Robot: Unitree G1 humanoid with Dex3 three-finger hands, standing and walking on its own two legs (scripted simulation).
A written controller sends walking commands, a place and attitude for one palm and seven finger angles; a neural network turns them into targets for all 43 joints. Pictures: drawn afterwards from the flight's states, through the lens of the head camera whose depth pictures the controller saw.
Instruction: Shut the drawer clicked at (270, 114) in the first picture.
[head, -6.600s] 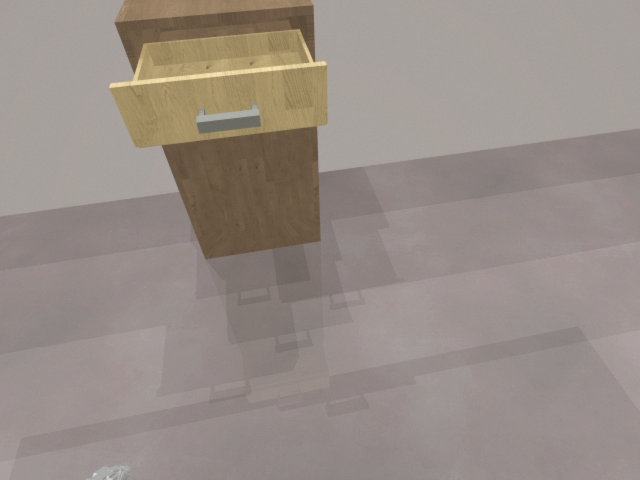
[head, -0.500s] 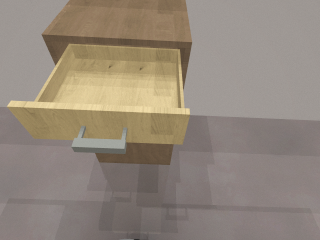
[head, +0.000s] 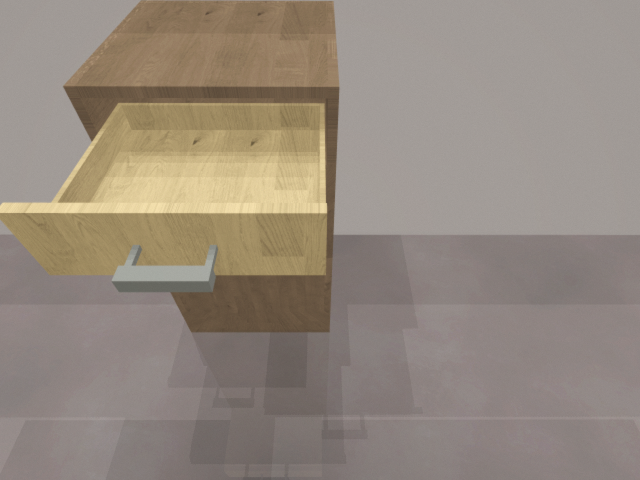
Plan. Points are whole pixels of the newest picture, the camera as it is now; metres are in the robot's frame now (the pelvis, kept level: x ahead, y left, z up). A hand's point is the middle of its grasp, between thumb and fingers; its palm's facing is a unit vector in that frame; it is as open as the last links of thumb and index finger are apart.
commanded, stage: come to a stop and stand still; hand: left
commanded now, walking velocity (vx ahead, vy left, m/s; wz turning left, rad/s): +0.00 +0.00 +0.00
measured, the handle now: (169, 265) +0.38 +0.24 +0.04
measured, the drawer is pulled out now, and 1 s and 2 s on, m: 0.29 0.29 0.29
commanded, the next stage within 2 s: look again from close up in 0.08 s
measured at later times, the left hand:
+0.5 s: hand out of the picture +0.00 +0.21 -0.19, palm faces +0.03 -0.99 -0.17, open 7.3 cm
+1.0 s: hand out of the picture -0.04 +0.24 -0.18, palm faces +0.00 -0.99 -0.16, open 7.3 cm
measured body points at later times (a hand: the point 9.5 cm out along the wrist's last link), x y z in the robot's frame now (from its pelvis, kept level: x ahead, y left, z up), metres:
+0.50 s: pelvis -0.01 +0.05 -0.01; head -0.01 +0.07 +0.44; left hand +0.00 +0.27 -0.17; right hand +0.03 -0.19 -0.15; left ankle +0.03 +0.14 -0.74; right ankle -0.03 -0.09 -0.74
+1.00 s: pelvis +0.01 +0.07 +0.00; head +0.01 +0.09 +0.45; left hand -0.04 +0.29 -0.17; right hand +0.01 -0.16 -0.15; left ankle +0.03 +0.14 -0.74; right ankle -0.03 -0.08 -0.74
